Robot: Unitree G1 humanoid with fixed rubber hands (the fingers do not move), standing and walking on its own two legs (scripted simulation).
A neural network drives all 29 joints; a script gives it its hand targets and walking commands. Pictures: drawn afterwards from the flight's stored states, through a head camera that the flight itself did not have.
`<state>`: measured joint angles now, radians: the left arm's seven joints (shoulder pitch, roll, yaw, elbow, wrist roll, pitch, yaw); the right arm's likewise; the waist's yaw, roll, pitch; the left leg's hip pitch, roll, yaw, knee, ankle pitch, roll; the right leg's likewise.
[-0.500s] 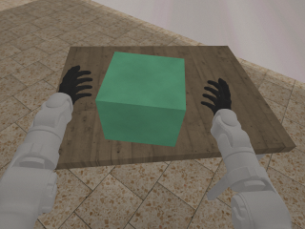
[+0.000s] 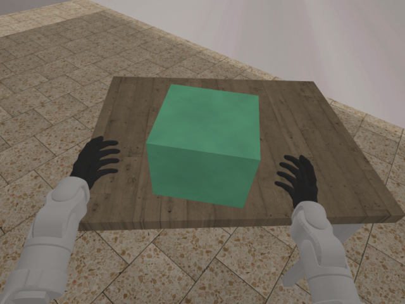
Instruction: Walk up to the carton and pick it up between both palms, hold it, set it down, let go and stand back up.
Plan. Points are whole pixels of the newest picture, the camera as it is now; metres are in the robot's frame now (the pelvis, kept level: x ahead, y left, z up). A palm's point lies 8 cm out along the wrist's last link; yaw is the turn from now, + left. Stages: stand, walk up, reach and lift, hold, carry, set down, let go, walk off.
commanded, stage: set down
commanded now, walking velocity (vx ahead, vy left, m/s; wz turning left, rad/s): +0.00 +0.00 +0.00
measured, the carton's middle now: (206, 144) +0.48 -0.01 +0.05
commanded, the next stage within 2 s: let go in 1.56 s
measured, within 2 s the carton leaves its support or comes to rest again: neither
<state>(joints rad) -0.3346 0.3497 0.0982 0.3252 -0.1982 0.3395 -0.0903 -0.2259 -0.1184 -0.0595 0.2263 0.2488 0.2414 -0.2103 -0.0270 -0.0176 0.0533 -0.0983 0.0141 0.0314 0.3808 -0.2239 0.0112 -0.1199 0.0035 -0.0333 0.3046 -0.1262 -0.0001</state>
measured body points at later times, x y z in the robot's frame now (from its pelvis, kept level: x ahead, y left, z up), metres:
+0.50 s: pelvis +0.02 +0.00 +0.00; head +0.02 +0.01 +0.45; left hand +0.26 +0.24 +0.04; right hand +0.25 -0.20 +0.04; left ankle -0.01 +0.11 -0.75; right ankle +0.03 -0.12 -0.75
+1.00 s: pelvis +0.03 -0.01 +0.00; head +0.04 -0.01 +0.45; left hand +0.22 +0.23 -0.01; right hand +0.22 -0.21 -0.01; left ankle -0.01 +0.11 -0.75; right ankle +0.03 -0.12 -0.75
